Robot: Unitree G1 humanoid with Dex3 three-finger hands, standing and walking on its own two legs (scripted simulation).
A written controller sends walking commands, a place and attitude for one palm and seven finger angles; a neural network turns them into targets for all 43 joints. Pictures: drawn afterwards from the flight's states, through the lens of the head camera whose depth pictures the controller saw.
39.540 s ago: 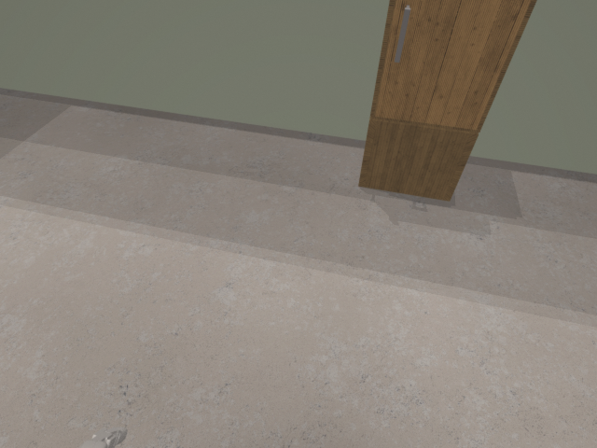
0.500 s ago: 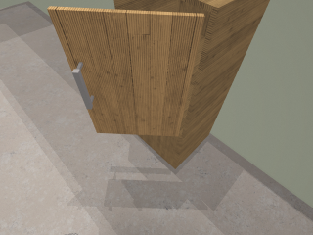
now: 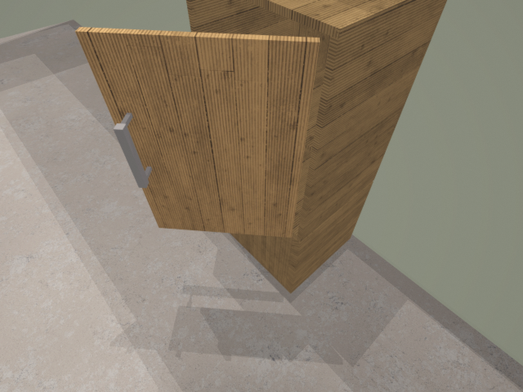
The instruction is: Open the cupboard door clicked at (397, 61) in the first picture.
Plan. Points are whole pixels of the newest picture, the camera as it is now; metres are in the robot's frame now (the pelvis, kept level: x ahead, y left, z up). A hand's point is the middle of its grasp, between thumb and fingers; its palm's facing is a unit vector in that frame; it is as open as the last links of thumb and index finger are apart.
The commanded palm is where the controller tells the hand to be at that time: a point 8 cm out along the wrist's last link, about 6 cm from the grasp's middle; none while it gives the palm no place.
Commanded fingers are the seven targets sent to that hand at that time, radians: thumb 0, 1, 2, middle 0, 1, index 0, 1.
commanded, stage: come to a stop and stand still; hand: left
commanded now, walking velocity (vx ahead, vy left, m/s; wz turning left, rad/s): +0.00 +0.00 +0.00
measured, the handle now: (136, 152) +0.58 +0.32 -0.01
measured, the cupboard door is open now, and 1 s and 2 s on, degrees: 43 43 43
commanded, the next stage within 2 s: look again from close up in 0.70 s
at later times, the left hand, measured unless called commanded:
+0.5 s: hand out of the picture +0.02 +0.16 -0.18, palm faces +0.04 -0.98 -0.18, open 7.4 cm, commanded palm none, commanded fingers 0.00 0.90 0.90 -0.20 -0.30 -0.20 -0.30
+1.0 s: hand out of the picture +0.03 +0.21 -0.18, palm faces +0.00 -0.98 -0.22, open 7.4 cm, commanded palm none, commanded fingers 0.00 0.90 0.90 -0.20 -0.30 -0.20 -0.30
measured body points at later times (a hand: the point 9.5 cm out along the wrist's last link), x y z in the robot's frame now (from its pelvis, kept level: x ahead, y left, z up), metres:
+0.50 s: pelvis +0.02 -0.01 +0.00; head +0.04 +0.00 +0.45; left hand +0.02 +0.22 -0.16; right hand +0.02 -0.23 -0.16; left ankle -0.01 +0.13 -0.74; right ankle -0.03 -0.10 -0.74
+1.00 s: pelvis +0.01 +0.03 -0.01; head +0.04 +0.02 +0.44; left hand +0.03 +0.26 -0.16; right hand +0.02 -0.20 -0.17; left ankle -0.01 +0.14 -0.74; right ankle -0.03 -0.10 -0.74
